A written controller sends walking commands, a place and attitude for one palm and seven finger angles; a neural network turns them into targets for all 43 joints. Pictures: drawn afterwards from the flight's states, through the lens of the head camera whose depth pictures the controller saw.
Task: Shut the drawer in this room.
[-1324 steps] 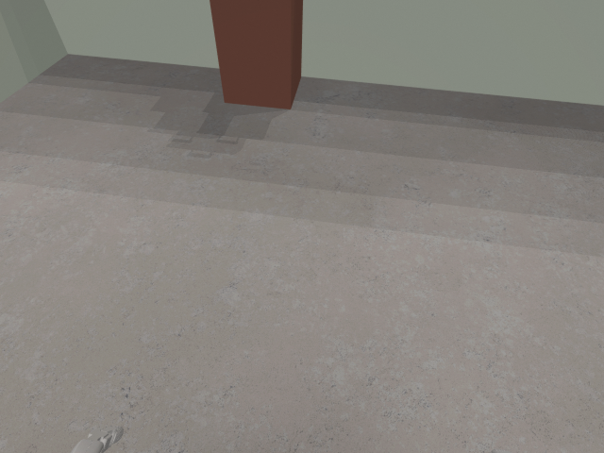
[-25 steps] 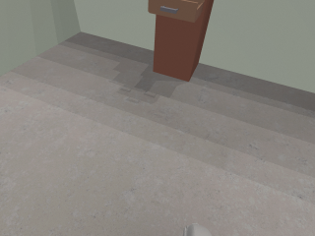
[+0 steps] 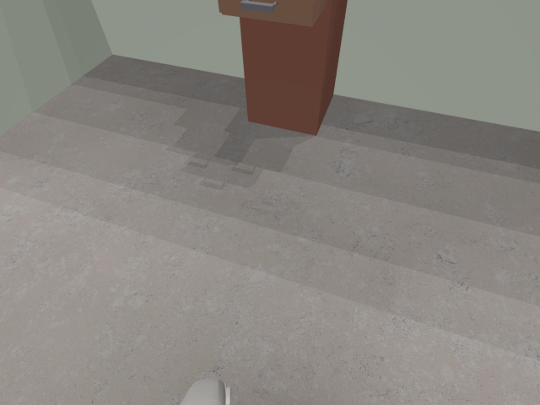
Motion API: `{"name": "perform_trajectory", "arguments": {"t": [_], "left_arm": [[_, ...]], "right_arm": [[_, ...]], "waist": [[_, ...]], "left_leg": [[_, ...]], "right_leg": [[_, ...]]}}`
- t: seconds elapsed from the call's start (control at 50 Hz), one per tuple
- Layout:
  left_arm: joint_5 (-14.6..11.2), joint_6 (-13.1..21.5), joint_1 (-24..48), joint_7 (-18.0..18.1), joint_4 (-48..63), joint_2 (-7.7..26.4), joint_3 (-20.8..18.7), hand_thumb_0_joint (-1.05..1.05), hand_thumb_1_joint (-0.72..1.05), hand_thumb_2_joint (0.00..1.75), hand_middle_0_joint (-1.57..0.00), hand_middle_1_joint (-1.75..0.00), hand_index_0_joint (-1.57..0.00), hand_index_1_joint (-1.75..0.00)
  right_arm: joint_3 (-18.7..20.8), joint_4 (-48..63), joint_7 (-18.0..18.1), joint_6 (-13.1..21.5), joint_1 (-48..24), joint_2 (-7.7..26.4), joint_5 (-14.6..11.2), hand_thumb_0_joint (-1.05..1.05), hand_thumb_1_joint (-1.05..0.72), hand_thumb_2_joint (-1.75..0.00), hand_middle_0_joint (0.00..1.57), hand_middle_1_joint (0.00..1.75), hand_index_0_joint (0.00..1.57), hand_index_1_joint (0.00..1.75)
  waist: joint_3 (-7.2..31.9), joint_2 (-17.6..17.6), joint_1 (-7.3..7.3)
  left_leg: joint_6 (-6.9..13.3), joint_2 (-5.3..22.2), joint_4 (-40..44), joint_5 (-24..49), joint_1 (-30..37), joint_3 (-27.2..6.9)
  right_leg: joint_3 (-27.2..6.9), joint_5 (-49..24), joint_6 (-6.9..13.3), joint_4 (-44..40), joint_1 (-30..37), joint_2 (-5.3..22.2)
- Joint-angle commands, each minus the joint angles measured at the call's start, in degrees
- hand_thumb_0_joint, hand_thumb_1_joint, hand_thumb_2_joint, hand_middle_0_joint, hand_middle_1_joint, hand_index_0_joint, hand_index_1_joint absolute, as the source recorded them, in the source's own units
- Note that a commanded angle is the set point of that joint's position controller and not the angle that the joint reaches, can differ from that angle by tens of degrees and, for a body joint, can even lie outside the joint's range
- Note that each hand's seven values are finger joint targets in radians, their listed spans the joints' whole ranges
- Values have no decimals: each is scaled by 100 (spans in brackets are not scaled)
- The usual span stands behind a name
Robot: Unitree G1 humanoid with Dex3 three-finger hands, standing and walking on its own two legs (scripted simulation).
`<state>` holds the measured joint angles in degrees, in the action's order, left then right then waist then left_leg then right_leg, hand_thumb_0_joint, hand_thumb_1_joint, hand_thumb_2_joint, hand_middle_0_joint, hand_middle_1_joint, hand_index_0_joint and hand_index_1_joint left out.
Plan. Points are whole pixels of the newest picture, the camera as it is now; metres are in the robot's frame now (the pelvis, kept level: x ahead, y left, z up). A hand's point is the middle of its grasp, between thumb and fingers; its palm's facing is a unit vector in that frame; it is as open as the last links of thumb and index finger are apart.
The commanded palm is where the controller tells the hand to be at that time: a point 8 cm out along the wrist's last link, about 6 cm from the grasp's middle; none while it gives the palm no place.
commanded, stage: turn or walk to find it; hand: left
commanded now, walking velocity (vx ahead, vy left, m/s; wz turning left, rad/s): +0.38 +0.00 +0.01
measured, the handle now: (259, 4) +1.41 +0.09 +0.01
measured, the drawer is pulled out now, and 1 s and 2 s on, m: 0.24 0.24 0.24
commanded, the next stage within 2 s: stand and wait in 0.20 s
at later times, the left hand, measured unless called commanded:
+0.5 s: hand out of the picture +0.12 +0.23 -0.18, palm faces +0.08 -0.99 -0.13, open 7.4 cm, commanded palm none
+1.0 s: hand (167, 371) +0.20 +0.20 -0.17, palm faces +0.04 -0.98 -0.22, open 7.3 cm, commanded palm none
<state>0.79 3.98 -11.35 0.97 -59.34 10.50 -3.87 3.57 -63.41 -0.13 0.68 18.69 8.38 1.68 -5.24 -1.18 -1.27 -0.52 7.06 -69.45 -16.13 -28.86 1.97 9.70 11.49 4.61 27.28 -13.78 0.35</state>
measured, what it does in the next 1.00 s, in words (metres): walks ahead: left foot, then right foot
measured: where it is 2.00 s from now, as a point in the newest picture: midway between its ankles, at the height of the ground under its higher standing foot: outside the picture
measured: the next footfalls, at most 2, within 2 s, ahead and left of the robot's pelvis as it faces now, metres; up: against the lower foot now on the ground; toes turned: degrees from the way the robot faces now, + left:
left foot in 0.32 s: +0.23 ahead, +0.17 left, +0.00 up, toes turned +11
right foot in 0.68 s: +0.25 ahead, -0.07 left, +0.00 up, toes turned -7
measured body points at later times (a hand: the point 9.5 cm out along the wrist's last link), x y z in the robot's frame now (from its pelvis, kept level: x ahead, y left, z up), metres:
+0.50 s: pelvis +0.15 +0.07 +0.00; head +0.17 +0.09 +0.45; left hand +0.12 +0.28 -0.17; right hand +0.27 -0.15 -0.13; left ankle +0.19 +0.16 -0.74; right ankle +0.13 -0.07 -0.68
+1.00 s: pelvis +0.20 +0.03 +0.01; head +0.21 +0.01 +0.46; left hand +0.20 +0.25 -0.15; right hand +0.15 -0.17 -0.16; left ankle +0.19 +0.16 -0.74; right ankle +0.21 -0.07 -0.74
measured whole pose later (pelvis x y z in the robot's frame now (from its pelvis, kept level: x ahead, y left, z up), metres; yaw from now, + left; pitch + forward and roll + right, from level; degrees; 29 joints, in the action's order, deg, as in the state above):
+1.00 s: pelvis +0.20 +0.03 +0.01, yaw +1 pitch -2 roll +1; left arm 0.3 1.0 -15.1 2.1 -65.3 8.3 -0.2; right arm 0.5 -68.6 1.0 0.3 19.3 6.0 0.9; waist -2.5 -0.9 -0.9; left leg -2.1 4.7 -22.3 -12.4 -7.6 8.9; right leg 7.5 13.0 1.7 24.8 -10.3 1.7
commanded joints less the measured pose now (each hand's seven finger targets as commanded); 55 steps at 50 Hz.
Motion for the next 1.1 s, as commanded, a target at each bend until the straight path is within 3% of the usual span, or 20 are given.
{"name": "perform_trajectory", "arguments": {"t": [0.0,0.18,0.22,0.26,0.28,0.3,0.32,0.34,0.4,0.44,0.56,0.62,0.64,0.66,0.68,0.72,0.76,0.82,0.94,1.08], "left_arm": [[46,110,-464,-50,-9,429,14,0,90,90,-20,-30,-20,-30],[55,121,-1168,-60,-324,713,-10,0,90,90,-20,-30,-20,-30],[55,90,-1181,-38,-381,710,-6,0,90,90,-20,-30,-20,-30],[9,44,-1165,-13,-444,616,35,0,90,90,-20,-30,-20,-30],[-13,22,-1252,-11,-443,475,81,0,90,90,-20,-30,-20,-30],[-53,20,-1423,-20,-392,205,157,0,90,90,-20,-30,-20,-30],[-44,18,-1317,8,-319,141,213,0,90,90,-20,-30,-20,-30],[-11,-42,-1209,58,-348,165,197,0,90,90,-20,-30,-20,-30],[0,-154,-863,3,-420,98,167,0,90,90,-20,-30,-20,-30],[-6,-252,-1052,-4,-478,-108,194,0,90,90,-20,-30,-20,-30],[44,-381,-952,41,-355,-229,234,0,90,90,-20,-30,-20,-30],[41,-338,-1147,58,-460,-55,239,0,90,90,-20,-30,-20,-30],[57,-289,-1186,72,-487,131,245,0,90,90,-20,-30,-20,-30],[62,-240,-1018,83,-448,344,256,0,90,90,-20,-30,-20,-30],[34,-239,-753,69,-396,516,262,0,90,90,-20,-30,-20,-30],[-9,-206,-499,62,-354,531,240,0,90,90,-20,-30,-20,-30],[-35,-219,-428,74,-337,396,292,0,90,90,-20,-30,-20,-30],[-57,-222,-646,98,-379,311,301,0,90,90,-20,-30,-20,-30],[-71,-209,-827,131,-466,281,291,0,90,90,-20,-30,-20,-30],[-57,-222,-958,152,-551,164,313,0,90,90,-20,-30,-20,-30]], "right_arm": [[53,307,-67,-25,351,110,12,0,-90,-90,20,30,20,30],[-15,925,-178,169,-1391,277,-24,0,-90,-90,20,30,20,30],[-28,897,-138,226,-1300,300,-33,0,-90,-90,20,30,20,30],[-36,633,-73,296,-694,437,-18,0,-90,-90,20,30,20,30],[21,452,-17,346,-98,761,-4,0,-90,-90,20,30,20,30],[134,336,46,355,520,1311,8,0,-90,-90,20,30,20,30],[121,217,88,275,756,1426,-43,0,-90,-90,20,30,20,30],[37,199,137,239,496,1228,-53,0,-90,-90,20,30,20,30],[-98,341,174,251,-331,804,-56,0,-90,-90,20,30,20,30],[-120,334,179,261,-492,697,-66,0,-90,-90,20,30,20,30],[-38,385,178,171,-682,593,-45,0,-90,-90,20,30,20,30],[-44,304,178,97,-674,589,-69,0,-90,-90,20,30,20,30],[-67,267,163,91,-616,463,-96,0,-90,-90,20,30,20,30],[-107,278,149,65,-496,283,-126,0,-90,-90,20,30,20,30],[-153,244,121,30,-357,197,-125,0,-90,-90,20,30,20,30],[-175,51,116,-44,-148,209,-70,0,-90,-90,20,30,20,30],[-195,-72,119,-20,63,275,-72,0,-90,-90,20,30,20,30],[-236,-188,134,60,142,296,-90,0,-90,-90,20,30,20,30],[-249,-301,174,74,257,188,-109,0,-90,-90,20,30,20,30],[-239,-369,203,16,367,84,-115,0,-90,-90,20,30,20,30]], "waist": [[38,959,-17],[-56,616,451],[31,561,375],[444,338,100],[925,-159,-101],[1538,-1262,-262],[1617,-1401,-327],[1353,-1098,-217],[437,-708,35],[499,-652,189],[410,-674,259],[386,-371,425],[396,28,413],[250,486,266],[74,727,121],[-74,1276,41],[-112,972,11],[188,337,136],[441,180,180],[102,187,139]], "left_leg": [[-187,232,710,491,-93,27],[-166,75,3108,428,-156,288],[-132,-52,3565,351,400,408],[-94,-289,4393,922,1662,601],[65,125,4515,1971,2953,180],[572,1341,4283,3697,4197,-1111],[1122,2037,4535,5043,4262,-1493],[1171,1938,4624,5054,3772,-1111],[923,1394,4999,4225,2245,-483],[799,1076,5169,3723,1886,-151],[821,868,5307,1922,1477,-91],[546,644,4832,1158,1332,-41],[285,352,4544,800,1334,119],[65,44,4426,275,1263,281],[-31,-137,4541,-102,1356,373],[-97,-150,4536,138,1838,351],[-31,-23,4760,501,2133,243],[26,126,5039,919,2009,171],[-5,128,5078,947,2045,235],[-27,105,5061,680,2038,263]], "right_leg": [[-1164,555,315,-1927,-522,1424],[-1206,-84,446,-1656,804,1688],[-1102,-880,383,-1259,853,1707],[-646,-1895,72,-274,715,1296],[-404,-1620,-208,753,88,973],[-32,483,-490,1973,-1048,381],[-274,2598,-564,3091,-1461,230],[-618,2448,-549,3397,-1462,430],[-696,1774,-644,3220,-1142,701],[-647,1323,-699,2867,-775,634],[-461,667,-764,1373,-216,541],[-412,-135,-772,-16,453,506],[-682,-565,-731,-508,562,670],[-1237,-814,-553,-760,389,1081],[-1369,-686,-357,-880,63,1349],[-1342,-155,-191,-1087,-470,1246],[-1136,161,-250,-1070,-614,1031],[-899,-482,-375,-782,77,817],[-877,-1014,-326,-779,491,841],[-911,-625,-309,-976,216,814]]}}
